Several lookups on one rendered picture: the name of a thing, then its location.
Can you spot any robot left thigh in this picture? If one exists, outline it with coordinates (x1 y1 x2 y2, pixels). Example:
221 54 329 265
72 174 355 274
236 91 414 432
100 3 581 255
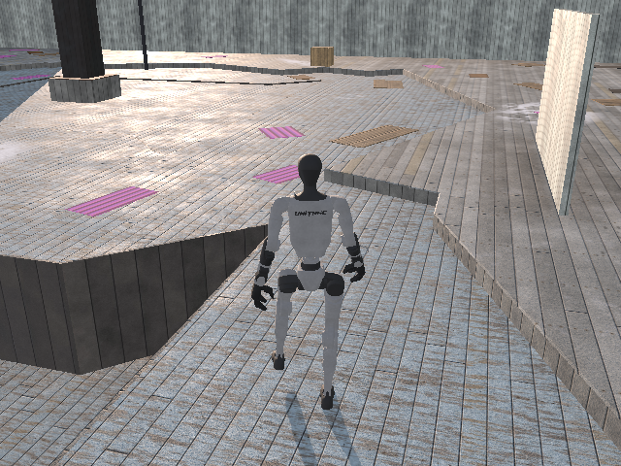
277 269 298 316

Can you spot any robot right forearm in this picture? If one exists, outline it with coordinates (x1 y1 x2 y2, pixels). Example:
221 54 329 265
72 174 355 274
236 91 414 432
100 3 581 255
346 232 364 268

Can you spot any robot left forearm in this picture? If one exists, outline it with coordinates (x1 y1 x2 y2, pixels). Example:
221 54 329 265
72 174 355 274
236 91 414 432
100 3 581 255
254 237 275 286

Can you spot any right robot hand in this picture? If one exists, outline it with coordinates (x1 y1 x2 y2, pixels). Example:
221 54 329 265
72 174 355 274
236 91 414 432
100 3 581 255
343 263 366 283

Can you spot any right robot upper arm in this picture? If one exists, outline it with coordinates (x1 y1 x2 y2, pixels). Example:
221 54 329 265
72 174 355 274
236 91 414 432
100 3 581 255
330 195 356 248

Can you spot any left robot hand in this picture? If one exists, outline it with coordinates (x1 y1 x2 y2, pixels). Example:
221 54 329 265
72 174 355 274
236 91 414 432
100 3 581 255
251 283 274 311

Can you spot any humanoid robot torso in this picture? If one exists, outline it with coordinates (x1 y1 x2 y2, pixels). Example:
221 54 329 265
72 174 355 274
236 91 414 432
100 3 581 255
287 191 333 291

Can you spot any left robot upper arm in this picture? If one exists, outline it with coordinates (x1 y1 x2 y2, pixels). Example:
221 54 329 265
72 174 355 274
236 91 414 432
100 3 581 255
265 196 290 252

